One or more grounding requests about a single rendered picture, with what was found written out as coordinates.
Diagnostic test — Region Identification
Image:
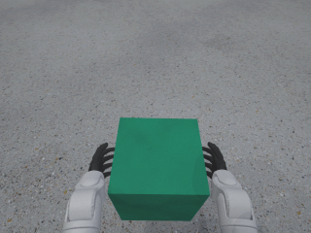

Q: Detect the left robot forearm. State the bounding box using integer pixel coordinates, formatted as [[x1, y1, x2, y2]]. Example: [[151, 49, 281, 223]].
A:
[[62, 170, 106, 233]]

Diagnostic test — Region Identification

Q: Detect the right robot hand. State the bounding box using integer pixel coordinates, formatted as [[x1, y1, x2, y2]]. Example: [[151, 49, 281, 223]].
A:
[[202, 142, 227, 180]]

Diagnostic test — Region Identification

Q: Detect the left robot hand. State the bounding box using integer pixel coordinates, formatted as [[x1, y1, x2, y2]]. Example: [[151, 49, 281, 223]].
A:
[[88, 143, 115, 179]]

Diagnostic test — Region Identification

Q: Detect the right robot forearm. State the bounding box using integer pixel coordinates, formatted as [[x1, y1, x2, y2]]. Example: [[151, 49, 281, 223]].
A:
[[211, 169, 258, 233]]

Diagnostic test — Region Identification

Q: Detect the carton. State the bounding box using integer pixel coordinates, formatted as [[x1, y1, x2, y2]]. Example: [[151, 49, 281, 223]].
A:
[[107, 117, 211, 221]]

